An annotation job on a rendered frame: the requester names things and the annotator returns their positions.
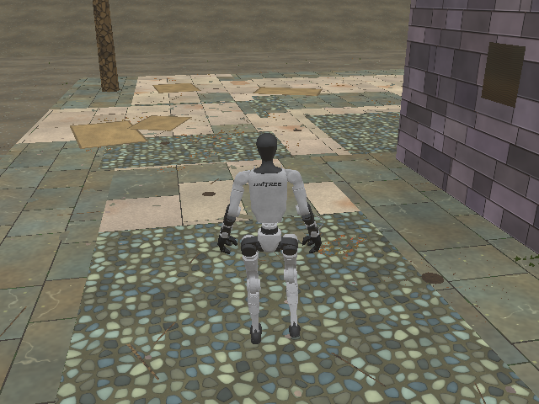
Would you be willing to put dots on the robot right hand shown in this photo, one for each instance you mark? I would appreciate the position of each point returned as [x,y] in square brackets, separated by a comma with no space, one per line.
[311,240]

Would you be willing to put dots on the humanoid robot torso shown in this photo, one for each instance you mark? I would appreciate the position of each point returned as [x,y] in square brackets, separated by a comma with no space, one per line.
[268,195]

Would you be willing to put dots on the left robot upper arm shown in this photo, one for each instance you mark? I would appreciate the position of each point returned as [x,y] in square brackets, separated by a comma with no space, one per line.
[237,193]

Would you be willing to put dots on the robot left hand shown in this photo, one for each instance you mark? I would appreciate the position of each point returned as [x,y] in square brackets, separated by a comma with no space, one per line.
[227,241]

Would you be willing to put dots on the right robot upper arm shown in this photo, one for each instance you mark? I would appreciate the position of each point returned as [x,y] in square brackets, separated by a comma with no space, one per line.
[293,176]

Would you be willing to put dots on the robot left thigh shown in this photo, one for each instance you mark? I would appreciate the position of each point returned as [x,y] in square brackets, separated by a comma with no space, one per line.
[249,248]

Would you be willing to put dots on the left robot forearm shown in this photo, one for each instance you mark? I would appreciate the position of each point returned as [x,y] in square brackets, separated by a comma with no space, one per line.
[227,224]

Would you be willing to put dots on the right robot forearm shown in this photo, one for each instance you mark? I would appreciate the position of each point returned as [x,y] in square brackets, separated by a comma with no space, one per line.
[310,223]

